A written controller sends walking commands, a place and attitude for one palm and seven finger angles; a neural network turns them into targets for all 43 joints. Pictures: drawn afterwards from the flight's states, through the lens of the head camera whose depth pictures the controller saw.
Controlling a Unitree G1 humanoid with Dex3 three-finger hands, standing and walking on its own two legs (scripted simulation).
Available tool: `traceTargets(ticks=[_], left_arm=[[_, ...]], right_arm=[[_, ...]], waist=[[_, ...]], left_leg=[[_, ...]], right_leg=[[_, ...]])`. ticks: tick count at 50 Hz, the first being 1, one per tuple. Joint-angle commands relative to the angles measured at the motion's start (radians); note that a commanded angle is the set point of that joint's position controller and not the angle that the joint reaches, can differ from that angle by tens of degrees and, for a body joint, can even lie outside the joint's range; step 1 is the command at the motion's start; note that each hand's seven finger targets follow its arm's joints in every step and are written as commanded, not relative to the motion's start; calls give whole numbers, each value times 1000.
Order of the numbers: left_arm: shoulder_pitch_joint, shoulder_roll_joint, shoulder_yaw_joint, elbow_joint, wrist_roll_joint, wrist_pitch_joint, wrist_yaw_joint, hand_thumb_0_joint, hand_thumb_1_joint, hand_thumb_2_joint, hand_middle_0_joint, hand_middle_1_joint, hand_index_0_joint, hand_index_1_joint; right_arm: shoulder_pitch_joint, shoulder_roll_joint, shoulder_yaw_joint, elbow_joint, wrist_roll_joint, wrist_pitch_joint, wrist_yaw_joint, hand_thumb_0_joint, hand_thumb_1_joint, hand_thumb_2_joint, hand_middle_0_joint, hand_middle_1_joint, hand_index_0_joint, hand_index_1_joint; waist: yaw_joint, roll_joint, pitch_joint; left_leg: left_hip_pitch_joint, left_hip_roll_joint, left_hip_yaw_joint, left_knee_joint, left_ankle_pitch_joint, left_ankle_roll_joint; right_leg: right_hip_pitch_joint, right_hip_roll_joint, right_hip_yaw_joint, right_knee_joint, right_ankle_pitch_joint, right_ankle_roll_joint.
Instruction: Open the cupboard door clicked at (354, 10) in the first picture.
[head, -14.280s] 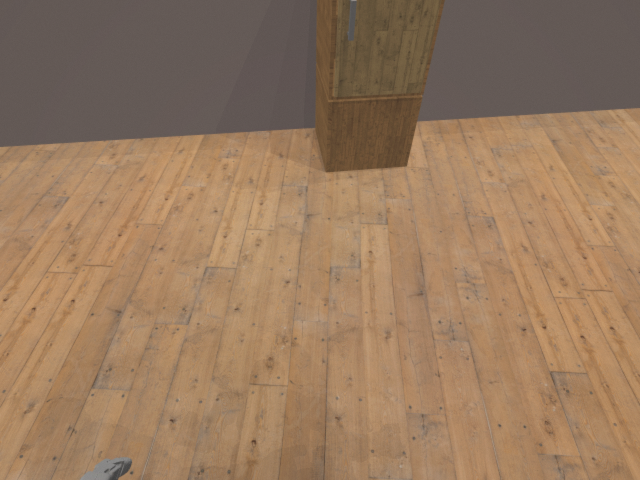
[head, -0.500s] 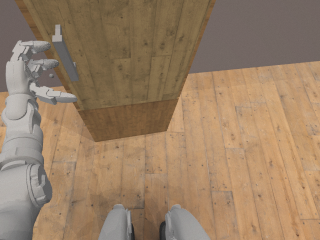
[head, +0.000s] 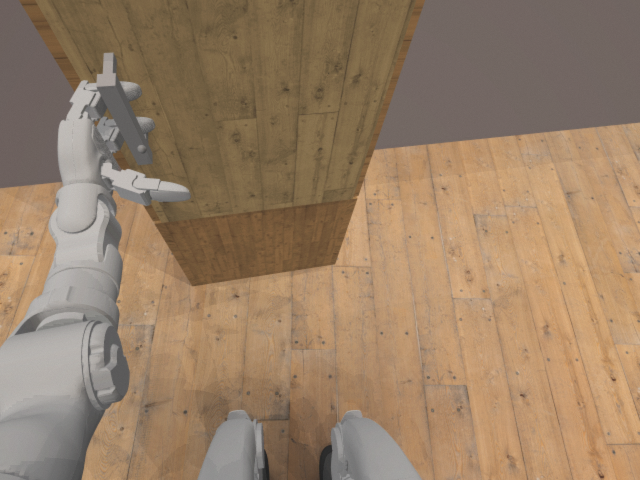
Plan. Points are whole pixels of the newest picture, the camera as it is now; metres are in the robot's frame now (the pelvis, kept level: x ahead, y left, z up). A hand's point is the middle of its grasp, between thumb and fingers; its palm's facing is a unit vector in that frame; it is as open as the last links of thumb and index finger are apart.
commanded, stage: slide the fingers in behind the handle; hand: left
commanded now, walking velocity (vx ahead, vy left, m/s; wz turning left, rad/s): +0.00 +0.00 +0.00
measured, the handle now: (128, 113) +0.55 +0.21 +0.06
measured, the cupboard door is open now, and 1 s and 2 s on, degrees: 0 0 13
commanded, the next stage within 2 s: close the thumb around the handle in 0.66 s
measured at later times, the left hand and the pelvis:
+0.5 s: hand (153, 149) +0.50 +0.18 +0.06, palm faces +0.15 -0.99 -0.03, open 14.0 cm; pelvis +0.00 -0.01 +0.00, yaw +0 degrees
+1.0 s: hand (147, 148) +0.51 +0.19 +0.05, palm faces +0.14 -0.99 -0.02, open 12.3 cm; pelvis +0.00 +0.00 +0.00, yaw +0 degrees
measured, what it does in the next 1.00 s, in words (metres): stands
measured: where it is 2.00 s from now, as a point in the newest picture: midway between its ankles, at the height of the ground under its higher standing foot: outside the picture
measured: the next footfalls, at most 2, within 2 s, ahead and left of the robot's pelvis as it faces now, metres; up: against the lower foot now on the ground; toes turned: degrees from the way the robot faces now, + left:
none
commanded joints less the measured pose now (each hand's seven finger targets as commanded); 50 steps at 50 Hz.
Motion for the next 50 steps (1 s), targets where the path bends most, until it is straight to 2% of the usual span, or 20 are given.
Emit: traceTargets(ticks=[1, 2, 6, 9, 11, 13, 15, 16, 17, 21, 22, 27, 30, 33, 37, 38, 41, 43, 46, 50], left_arm=[[-408, 286, 79, -176, 4, -54, 32, 0, -500, 300, -300, -1200, -300, -1200], [-407, 314, 93, -212, 14, -65, 39, 0, -500, 300, -300, -1200, -300, -1200], [-413, 202, 4, -216, 25, -79, 29, 0, -500, 300, -300, -1200, -300, -1200], [-413, 222, 31, -226, -2, -80, 22, 0, -500, 300, -300, -1200, -300, -1200], [-419, 193, 18, -231, -13, -83, 20, 0, -500, 300, -300, -1200, -300, -1200], [-412, 200, 23, -230, -7, -83, 27, 0, -500, 300, -300, -1200, -300, -1200], [-385, 225, 38, -234, 7, -85, 38, 0, -500, 300, -300, -1200, -300, -1200], [-391, 214, 30, -228, 12, -87, 44, 0, -500, 300, -300, -1200, -300, -1200], [-401, 215, 29, -240, 16, -90, 50, 0, -500, 300, -300, -1200, -300, -1200], [-389, 231, 43, -227, 19, -91, 58, 0, -500, 300, -300, -1200, -300, -1200], [-403, 204, 17, -227, 20, -92, 54, 0, -500, 300, -300, -1200, -300, -1200], [-386, 214, 37, -214, 9, -95, 44, 0, -500, 300, -300, -1200, -300, -1200], [-355, 200, 30, -196, 6, -85, 42, 0, -500, 300, -300, -1200, -300, -1200], [-401, 217, 27, -185, 16, -78, 44, 0, -500, 300, -300, -1200, -300, -1200], [-432, 209, 28, -264, 9, -110, 48, 0, -500, 300, -300, -1200, -300, -1200], [-429, 202, 24, -257, 6, -114, 48, 0, -500, 300, -300, -1200, -300, -1200], [-391, 219, 42, -177, 9, -96, 47, 0, -332, 372, -312, -1218, -312, -1218], [-377, 241, 50, -177, 15, -78, 42, 0, -220, 420, -320, -1230, -320, -1230], [-402, 219, 32, -218, 15, -79, 36, 0, -52, 492, -332, -1248, -332, -1248], [-387, 196, 21, -196, 0, -69, 34, 0, 172, 588, -348, -1272, -348, -1272]], right_arm=[[176, -180, -52, -56, -3, -10, -16, 0, -900, -900, 200, 300, 200, 300], [174, -178, -53, -65, -3, -9, -15, 0, -900, -900, 200, 300, 200, 300], [174, -164, -56, -66, -4, -10, -5, 0, -900, -900, 200, 300, 200, 300], [169, -171, -60, -69, 1, -13, -9, 0, -900, -900, 200, 300, 200, 300], [175, -168, -60, -66, -1, -18, -8, 0, -900, -900, 200, 300, 200, 300], [174, -169, -63, -60, 0, -18, -7, 0, -900, -900, 200, 300, 200, 300], [172, -170, -62, -65, 0, -16, -7, 0, -900, -900, 200, 300, 200, 300], [176, -169, -62, -63, -2, -15, -6, 0, -900, -900, 200, 300, 200, 300], [173, -167, -62, -62, -2, -15, -5, 0, -900, -900, 200, 300, 200, 300], [173, -168, -60, -67, -2, -16, -5, 0, -900, -900, 200, 300, 200, 300], [168, -164, -59, -66, -1, -17, -4, 0, -900, -900, 200, 300, 200, 300], [176, -172, -65, -60, -1, -16, -7, 0, -900, -900, 200, 300, 200, 300], [172, -170, -64, -64, 1, -14, -5, 0, -900, -900, 200, 300, 200, 300], [173, -171, -60, -61, 3, -12, -9, 0, -900, -900, 200, 300, 200, 300], [170, -170, -66, -62, -3, -19, -8, 0, -900, -900, 200, 300, 200, 300], [169, -170, -66, -57, -3, -20, -8, 0, -900, -900, 200, 300, 200, 300], [178, -174, -63, -51, -3, -18, -8, 0, -900, -900, 200, 300, 200, 300], [175, -175, -61, -58, 0, -12, -10, 0, -900, -900, 200, 300, 200, 300], [176, -172, -62, -65, -2, -10, -10, 0, -900, -900, 200, 300, 200, 300], [174, -175, -63, -63, 3, -10, -10, 0, -900, -900, 200, 300, 200, 300]], waist=[[-20, 79, -440], [-7, 96, -476], [-32, 106, -461], [-24, 91, -487], [-26, 94, -505], [-25, 86, -503], [-8, 100, -500], [-19, 89, -489], [-15, 107, -494], [-13, 73, -471], [-23, 83, -472], [-16, 82, -489], [-12, 70, -461], [-28, 59, -436], [-13, 130, -527], [-21, 114, -530], [-26, 64, -463], [-16, 81, -466], [-18, 115, -491], [-28, 67, -457]], left_leg=[[338, -17, -45, -105, 345, 8], [352, -17, -42, -106, 370, 7], [390, -14, -44, -103, 384, 5], [365, -17, -36, -106, 354, 4], [381, -19, -38, -103, 374, 5], [381, -16, -38, -103, 365, 4], [378, -18, -35, -109, 363, 2], [382, -17, -38, -108, 370, 4], [387, -16, -38, -107, 374, 2], [345, -20, -31, -108, 340, 7], [353, -20, -32, -110, 344, 6], [379, -17, -37, -110, 368, 2], [359, -20, -31, -115, 352, 3], [330, -20, -33, -111, 330, 6], [426, -17, -43, -104, 387, -2], [433, -15, -47, -103, 399, -2], [360, -19, -40, -101, 357, 5], [342, -21, -32, -104, 353, 5], [396, -17, -42, -108, 390, 1], [378, -14, -44, -113, 358, 1]], right_leg=[[185, 1, 82, -130, 342, 27], [206, -1, 86, -123, 370, 27], [172, 2, 79, -124, 376, 25], [208, 0, 89, -132, 367, 28], [211, 2, 88, -126, 388, 26], [202, 0, 87, -129, 375, 30], [207, -1, 89, -128, 371, 27], [196, 1, 86, -126, 376, 27], [191, -1, 87, -123, 379, 28], [218, 0, 96, -129, 369, 28], [211, -1, 93, -129, 372, 29], [197, -1, 87, -126, 377, 27], [209, 0, 88, -134, 371, 28], [199, -2, 91, -133, 359, 30], [174, -1, 84, -120, 370, 24], [173, 1, 80, -118, 377, 24], [188, 2, 85, -126, 366, 28], [205, -2, 90, -126, 374, 29], [184, 0, 80, -118, 385, 24], [171, 2, 76, -131, 353, 28]])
